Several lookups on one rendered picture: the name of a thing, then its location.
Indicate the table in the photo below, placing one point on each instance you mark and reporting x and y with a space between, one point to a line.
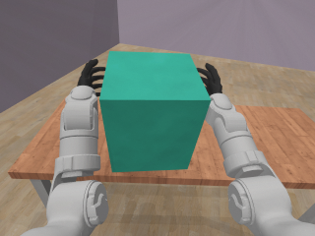
286 136

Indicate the left robot forearm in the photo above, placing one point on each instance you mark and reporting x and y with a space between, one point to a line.
78 148

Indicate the robot left upper arm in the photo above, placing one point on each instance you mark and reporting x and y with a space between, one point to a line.
74 209

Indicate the carton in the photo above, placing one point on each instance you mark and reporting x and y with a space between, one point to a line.
153 107

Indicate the robot right upper arm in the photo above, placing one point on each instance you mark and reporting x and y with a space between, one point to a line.
261 203

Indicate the right robot hand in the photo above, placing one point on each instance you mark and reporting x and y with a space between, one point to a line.
212 80

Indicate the left robot hand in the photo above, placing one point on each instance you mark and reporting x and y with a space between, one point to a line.
87 77

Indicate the right robot forearm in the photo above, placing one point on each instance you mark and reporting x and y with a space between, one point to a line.
241 157

